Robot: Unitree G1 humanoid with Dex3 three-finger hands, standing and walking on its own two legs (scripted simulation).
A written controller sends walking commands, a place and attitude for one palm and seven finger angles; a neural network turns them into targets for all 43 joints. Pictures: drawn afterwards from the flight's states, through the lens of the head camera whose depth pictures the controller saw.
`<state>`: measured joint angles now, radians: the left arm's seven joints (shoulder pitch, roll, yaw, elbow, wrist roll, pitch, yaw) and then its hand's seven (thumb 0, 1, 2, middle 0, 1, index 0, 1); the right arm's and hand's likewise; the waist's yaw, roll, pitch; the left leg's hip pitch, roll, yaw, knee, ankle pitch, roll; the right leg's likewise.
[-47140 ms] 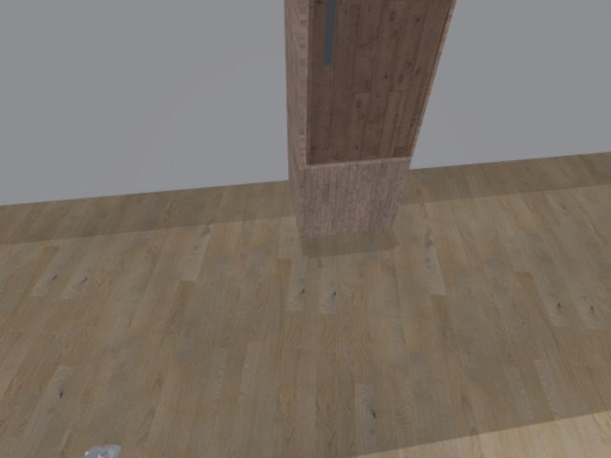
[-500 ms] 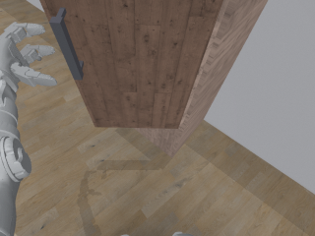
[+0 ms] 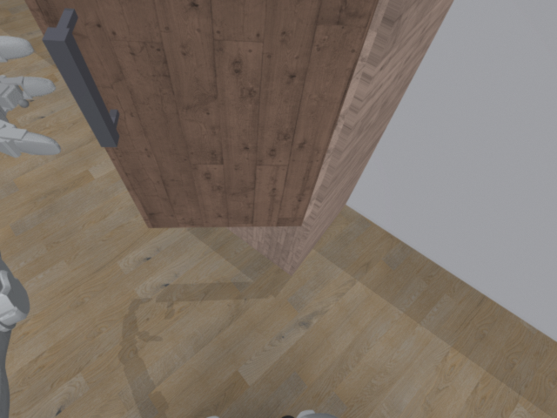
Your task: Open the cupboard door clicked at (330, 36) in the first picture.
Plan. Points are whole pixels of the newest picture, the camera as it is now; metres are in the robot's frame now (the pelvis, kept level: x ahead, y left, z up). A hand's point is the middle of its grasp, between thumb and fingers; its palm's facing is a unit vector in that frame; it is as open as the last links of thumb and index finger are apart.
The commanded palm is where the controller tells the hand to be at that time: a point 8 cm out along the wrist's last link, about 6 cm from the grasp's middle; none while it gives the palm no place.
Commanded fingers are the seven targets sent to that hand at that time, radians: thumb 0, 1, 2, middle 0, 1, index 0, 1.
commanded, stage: move the hooked fingers beside the handle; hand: left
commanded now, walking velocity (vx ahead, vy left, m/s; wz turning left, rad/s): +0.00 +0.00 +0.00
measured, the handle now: (91, 85) +0.53 +0.20 +0.14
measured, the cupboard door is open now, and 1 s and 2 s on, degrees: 40 40 40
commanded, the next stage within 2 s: slide the fingers in behind the handle in 0.82 s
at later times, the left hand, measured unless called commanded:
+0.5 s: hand (33, 105) +0.49 +0.26 +0.14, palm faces +0.01 -1.00 +0.01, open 14.0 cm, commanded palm +0.48 +0.30 +0.14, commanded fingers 0.00 -0.50 0.30 -0.30 -1.20 -0.30 -1.20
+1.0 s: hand (38, 104) +0.50 +0.26 +0.14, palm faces -0.01 -1.00 +0.01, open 14.0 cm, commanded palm +0.48 +0.30 +0.14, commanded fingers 0.00 -0.50 0.30 -0.30 -1.20 -0.30 -1.20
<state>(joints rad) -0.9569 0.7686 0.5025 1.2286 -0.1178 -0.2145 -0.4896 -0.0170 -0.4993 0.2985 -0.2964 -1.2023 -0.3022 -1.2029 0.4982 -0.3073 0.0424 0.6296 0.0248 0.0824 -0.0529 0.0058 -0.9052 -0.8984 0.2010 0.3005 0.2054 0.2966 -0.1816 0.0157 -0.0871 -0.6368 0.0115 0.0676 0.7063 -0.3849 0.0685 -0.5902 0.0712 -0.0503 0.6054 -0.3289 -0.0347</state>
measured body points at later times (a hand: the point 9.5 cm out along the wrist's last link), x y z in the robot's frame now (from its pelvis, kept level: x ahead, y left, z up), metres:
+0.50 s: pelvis -0.02 +0.00 -0.01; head +0.09 +0.03 +0.43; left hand +0.48 +0.31 +0.14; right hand +0.00 -0.28 -0.11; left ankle -0.04 +0.07 -0.72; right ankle -0.04 -0.10 -0.72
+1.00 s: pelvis -0.01 +0.00 +0.00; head +0.10 +0.03 +0.43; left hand +0.49 +0.31 +0.14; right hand -0.06 -0.27 -0.10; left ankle -0.04 +0.07 -0.72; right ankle -0.04 -0.10 -0.72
